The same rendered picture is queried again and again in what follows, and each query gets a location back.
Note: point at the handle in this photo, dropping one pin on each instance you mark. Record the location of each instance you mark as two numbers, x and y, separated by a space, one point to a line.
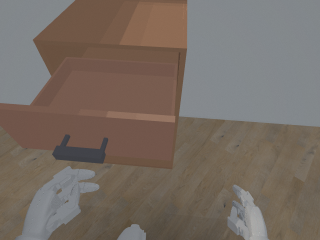
80 154

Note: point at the robot right hand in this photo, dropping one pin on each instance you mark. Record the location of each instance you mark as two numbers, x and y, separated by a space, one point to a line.
250 221

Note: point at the cabinet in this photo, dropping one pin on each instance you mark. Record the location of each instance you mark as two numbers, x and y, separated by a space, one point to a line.
127 30

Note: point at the robot left hand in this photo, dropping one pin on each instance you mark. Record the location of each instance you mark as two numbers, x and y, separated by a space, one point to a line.
40 219

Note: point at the left robot thigh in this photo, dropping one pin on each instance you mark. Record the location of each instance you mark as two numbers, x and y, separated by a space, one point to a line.
132 233

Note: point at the left robot shin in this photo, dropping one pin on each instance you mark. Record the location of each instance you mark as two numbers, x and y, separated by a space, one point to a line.
135 225

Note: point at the drawer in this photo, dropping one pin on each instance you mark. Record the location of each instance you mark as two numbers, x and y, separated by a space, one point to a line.
132 103

